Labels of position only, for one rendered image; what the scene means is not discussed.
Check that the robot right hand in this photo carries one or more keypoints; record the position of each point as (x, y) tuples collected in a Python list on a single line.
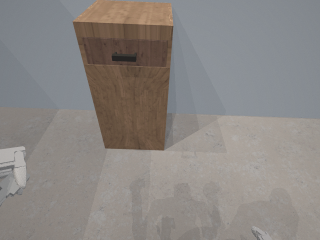
[(259, 234)]

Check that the robot left hand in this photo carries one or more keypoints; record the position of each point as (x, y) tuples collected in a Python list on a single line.
[(13, 171)]

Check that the handle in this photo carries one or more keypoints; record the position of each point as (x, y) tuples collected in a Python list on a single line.
[(124, 57)]

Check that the cabinet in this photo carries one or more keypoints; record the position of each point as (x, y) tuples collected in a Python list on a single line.
[(130, 101)]

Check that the drawer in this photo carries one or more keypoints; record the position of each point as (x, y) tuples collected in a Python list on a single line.
[(149, 52)]

